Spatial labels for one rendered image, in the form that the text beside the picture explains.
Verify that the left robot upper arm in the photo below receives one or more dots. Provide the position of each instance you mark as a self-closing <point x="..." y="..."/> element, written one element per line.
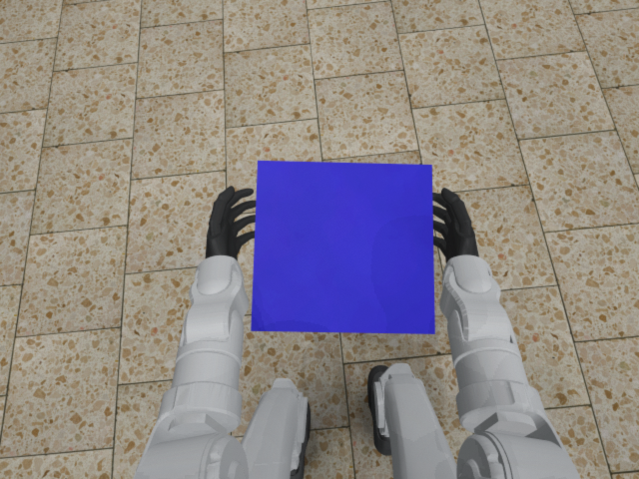
<point x="210" y="456"/>

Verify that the robot right foot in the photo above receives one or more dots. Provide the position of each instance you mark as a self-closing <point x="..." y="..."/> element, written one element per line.
<point x="381" y="443"/>

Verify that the carton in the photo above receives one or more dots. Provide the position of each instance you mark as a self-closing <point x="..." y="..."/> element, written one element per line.
<point x="343" y="247"/>

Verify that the robot right hand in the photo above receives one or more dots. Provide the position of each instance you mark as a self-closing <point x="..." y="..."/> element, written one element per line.
<point x="459" y="236"/>

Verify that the right robot upper arm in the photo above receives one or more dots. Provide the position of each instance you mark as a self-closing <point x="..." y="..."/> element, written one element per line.
<point x="491" y="455"/>

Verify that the robot left hand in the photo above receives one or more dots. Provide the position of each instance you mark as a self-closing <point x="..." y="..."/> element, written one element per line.
<point x="222" y="233"/>

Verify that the left robot forearm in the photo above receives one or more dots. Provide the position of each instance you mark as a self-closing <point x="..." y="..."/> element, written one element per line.
<point x="204" y="397"/>

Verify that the left robot shin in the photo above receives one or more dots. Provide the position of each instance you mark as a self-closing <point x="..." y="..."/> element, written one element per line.
<point x="287" y="383"/>

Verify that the right robot forearm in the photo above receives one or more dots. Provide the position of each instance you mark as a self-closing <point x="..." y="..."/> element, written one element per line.
<point x="494" y="393"/>

